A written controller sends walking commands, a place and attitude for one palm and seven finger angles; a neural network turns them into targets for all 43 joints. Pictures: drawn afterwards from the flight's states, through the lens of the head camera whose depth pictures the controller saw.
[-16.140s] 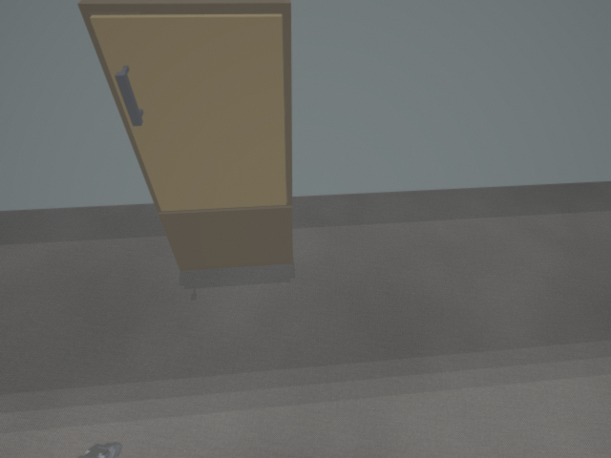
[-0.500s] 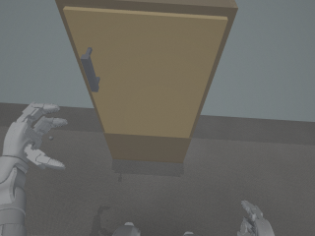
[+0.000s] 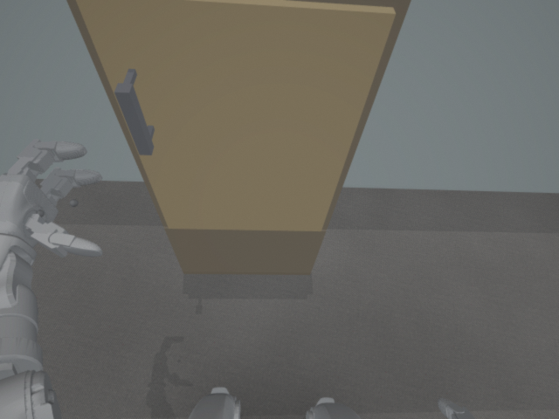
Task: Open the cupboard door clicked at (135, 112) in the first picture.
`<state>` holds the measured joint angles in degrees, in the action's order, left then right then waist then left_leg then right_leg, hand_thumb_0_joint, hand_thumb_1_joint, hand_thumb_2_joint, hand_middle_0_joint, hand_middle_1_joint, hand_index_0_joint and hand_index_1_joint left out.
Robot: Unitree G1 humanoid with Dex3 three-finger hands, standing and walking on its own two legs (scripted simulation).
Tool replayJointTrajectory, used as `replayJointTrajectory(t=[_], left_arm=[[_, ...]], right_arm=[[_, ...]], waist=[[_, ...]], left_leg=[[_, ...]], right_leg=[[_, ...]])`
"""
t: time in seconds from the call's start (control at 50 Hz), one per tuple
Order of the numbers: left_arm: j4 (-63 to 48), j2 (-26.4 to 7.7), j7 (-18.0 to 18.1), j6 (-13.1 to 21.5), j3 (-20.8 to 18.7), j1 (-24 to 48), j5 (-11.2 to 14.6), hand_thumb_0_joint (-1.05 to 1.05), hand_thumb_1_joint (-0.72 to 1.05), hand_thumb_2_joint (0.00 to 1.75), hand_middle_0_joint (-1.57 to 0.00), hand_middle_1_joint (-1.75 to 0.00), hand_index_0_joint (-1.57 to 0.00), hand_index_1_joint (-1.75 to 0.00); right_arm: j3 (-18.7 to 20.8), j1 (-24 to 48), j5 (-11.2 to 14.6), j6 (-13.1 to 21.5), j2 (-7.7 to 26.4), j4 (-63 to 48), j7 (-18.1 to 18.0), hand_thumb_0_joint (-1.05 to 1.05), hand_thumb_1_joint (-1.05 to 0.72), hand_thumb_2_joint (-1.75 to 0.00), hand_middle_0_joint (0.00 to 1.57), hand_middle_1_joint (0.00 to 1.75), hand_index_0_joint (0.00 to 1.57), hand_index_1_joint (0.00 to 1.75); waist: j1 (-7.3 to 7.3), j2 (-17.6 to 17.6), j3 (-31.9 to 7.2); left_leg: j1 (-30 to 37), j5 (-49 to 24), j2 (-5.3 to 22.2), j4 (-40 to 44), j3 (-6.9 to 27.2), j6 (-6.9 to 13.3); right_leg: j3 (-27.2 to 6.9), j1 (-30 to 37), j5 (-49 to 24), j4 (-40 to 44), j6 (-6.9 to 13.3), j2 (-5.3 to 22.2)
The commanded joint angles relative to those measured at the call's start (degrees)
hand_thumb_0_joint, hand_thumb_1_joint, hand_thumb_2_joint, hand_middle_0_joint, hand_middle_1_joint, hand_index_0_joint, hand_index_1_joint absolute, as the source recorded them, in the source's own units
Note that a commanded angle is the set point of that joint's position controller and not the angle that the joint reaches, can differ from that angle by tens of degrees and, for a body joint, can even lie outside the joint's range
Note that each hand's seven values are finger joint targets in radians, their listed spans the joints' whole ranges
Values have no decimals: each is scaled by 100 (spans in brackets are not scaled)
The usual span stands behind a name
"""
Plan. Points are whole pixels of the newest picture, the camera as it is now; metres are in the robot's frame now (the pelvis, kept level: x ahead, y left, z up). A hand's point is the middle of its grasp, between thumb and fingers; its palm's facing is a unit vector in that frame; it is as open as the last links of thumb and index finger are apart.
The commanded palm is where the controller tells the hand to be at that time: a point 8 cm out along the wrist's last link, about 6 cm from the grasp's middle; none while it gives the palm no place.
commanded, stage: move the hooked fingers beside the handle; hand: left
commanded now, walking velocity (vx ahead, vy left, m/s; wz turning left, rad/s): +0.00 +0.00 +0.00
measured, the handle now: (139, 113) +0.56 +0.25 +0.07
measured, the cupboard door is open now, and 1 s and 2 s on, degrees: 0 0 0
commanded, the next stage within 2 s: slide the fingers in behind the handle in 1.70 s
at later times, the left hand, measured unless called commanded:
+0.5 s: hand (86, 160) +0.46 +0.30 +0.07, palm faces +0.03 -1.00 -0.01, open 14.0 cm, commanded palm +0.44 +0.34 +0.07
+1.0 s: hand (92, 132) +0.51 +0.30 +0.08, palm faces +0.02 -1.00 -0.02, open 14.0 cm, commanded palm +0.49 +0.34 +0.07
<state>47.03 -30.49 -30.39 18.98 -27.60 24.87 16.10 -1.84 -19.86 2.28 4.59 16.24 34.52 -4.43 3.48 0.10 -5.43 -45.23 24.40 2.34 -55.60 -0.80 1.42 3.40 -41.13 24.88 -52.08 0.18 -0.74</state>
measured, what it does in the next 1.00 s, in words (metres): stands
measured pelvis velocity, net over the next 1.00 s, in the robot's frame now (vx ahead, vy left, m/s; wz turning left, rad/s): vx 0.00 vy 0.01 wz -0.04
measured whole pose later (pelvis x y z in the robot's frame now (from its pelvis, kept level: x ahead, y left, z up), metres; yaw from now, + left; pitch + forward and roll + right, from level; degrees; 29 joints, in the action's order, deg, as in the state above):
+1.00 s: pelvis +0.00 +0.01 -0.02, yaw -2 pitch +23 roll -5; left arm 70.6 -47.4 -30.1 18.2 -31.8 52.4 6.7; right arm -3.4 -23.2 0.5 -4.1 16.7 34.1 -3.0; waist 10.7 0.5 -5.2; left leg -57.9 26.3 3.9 -61.3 -0.4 2.1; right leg 3.5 -52.9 25.0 -55.1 -0.5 -2.3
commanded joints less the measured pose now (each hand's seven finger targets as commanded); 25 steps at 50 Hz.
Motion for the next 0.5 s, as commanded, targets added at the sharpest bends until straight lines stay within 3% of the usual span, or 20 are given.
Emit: replayJointTrajectory(t=[0.0,0.02,0.04,0.06,0.12,0.16,0.2,0.32,0.36,0.38,0.4,0.44,0.46,0.48], left_arm=[[-686,-1878,12,327,-322,2345,28,0,-50,30,-30,-120,-30,-120],[-506,-1859,24,298,-256,2469,-17,0,-50,30,-30,-120,-30,-120],[-400,-2038,49,308,-413,2562,-20,0,-50,30,-30,-120,-30,-120],[-325,-2145,65,321,-423,2666,-111,0,-50,30,-30,-120,-30,-120],[-333,-1927,139,418,-131,3109,-242,0,-50,30,-30,-120,-30,-120],[-163,-2204,157,496,-370,3134,-257,0,-50,30,-30,-120,-30,-120],[-53,-2203,155,511,-392,3136,-245,0,-50,30,-30,-120,-30,-120],[534,-2468,123,376,-425,3455,-393,0,-50,30,-30,-120,-30,-120],[409,-2694,114,460,-556,3580,-433,0,-50,30,-30,-120,-30,-120],[334,-2667,120,504,-526,3618,-441,0,-50,30,-30,-120,-30,-120],[217,-2615,124,561,-474,3740,-451,0,-50,30,-30,-120,-30,-120],[298,-2612,122,616,-490,3909,-408,0,-50,30,-30,-120,-30,-120],[364,-2764,118,630,-606,3927,-421,0,-50,30,-30,-120,-30,-120],[468,-2619,100,608,-484,3942,-420,0,-50,30,-30,-120,-30,-120]], right_arm=[[381,-300,16,146,1017,-547,-72,0,-90,-90,20,30,20,30],[370,-303,15,131,1016,-544,-70,0,-90,-90,20,30,20,30],[376,-358,3,108,1045,-542,-77,0,-90,-90,20,30,20,30],[371,-385,1,81,1057,-546,-74,0,-90,-90,20,30,20,30],[387,-459,-34,45,1034,-498,-32,0,-90,-90,20,30,20,30],[392,-560,-53,-10,1086,-468,-16,0,-90,-90,20,30,20,30],[396,-584,-60,-67,1080,-472,2,0,-90,-90,20,30,20,30],[373,-726,-66,-259,1128,-453,16,0,-90,-90,20,30,20,30],[372,-778,-84,-307,1132,-460,24,0,-90,-90,20,30,20,30],[378,-807,-87,-339,1127,-452,34,0,-90,-90,20,30,20,30],[388,-823,-99,-356,1119,-429,43,0,-90,-90,20,30,20,30],[386,-893,-121,-402,1123,-371,55,0,-90,-90,20,30,20,30],[404,-922,-110,-440,1162,-342,48,0,-90,-90,20,30,20,30],[390,-907,-110,-459,1136,-330,58,0,-90,-90,20,30,20,30]], waist=[[62,689,-1769],[90,694,-1657],[68,537,-1725],[67,638,-1840],[164,967,-2019],[130,892,-2217],[119,809,-2350],[243,726,-2133],[197,974,-2385],[215,942,-2481],[234,1153,-2538],[312,1033,-2549],[314,947,-2580],[349,1027,-2521]], left_leg=[[1456,-1353,-111,785,316,19],[1387,-1260,-113,797,329,20],[1331,-1303,-111,762,349,36],[1427,-1430,-98,765,363,22],[1795,-1579,-59,699,434,-21],[1848,-1861,-36,634,465,-44],[1801,-1898,-43,591,435,-33],[1442,-1838,-39,508,382,17],[1604,-2126,-35,454,382,2],[1716,-2254,-20,438,408,-6],[1889,-2443,-1,413,433,-27],[1888,-2520,23,344,471,-26],[1905,-2483,36,345,480,-26],[1845,-2399,16,343,463,-14]], right_leg=[[-142,230,-1123,618,123,-168],[-129,161,-1023,621,123,-164],[-131,208,-1050,579,139,-182],[-126,177,-1129,546,137,-176],[-80,-205,-1045,498,136,-177],[-73,-160,-1208,429,148,-203],[-85,-67,-1286,417,130,-199],[-96,-179,-1330,389,94,-213],[-113,-142,-1502,334,112,-230],[-97,-159,-1551,326,114,-240],[-85,-287,-1587,311,119,-240],[-69,-352,-1593,280,125,-273],[-77,-371,-1574,299,107,-284],[-77,-386,-1543,319,101,-278]])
